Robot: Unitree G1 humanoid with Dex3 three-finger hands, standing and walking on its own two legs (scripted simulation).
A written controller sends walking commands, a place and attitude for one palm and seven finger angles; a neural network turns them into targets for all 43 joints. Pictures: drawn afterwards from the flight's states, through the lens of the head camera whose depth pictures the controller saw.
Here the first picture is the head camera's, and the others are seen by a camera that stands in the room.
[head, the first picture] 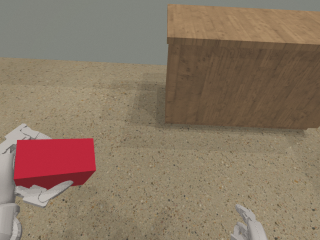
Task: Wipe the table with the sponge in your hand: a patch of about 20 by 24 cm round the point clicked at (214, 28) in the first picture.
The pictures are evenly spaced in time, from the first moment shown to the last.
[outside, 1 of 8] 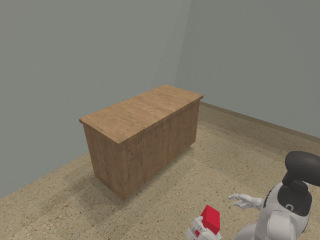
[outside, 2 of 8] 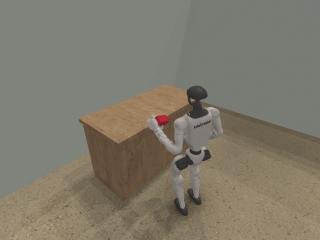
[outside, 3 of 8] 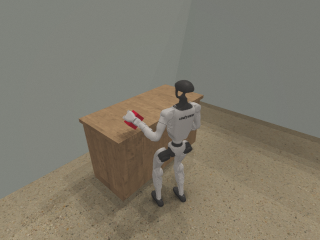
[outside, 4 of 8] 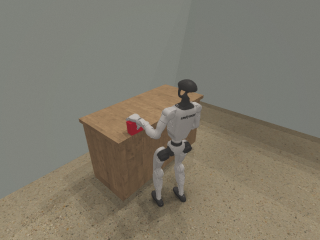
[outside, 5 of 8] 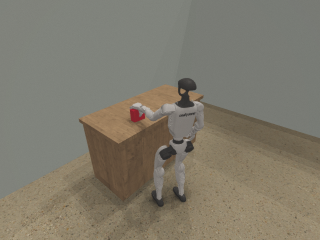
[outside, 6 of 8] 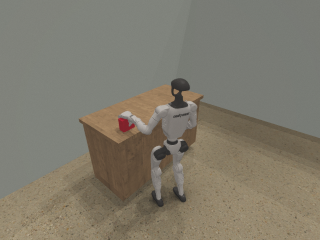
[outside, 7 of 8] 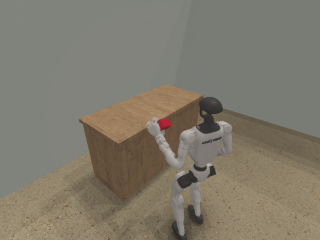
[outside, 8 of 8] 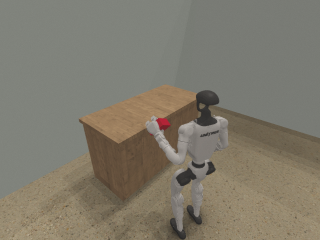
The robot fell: no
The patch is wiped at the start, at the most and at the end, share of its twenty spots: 0.00 1.00 1.00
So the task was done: yes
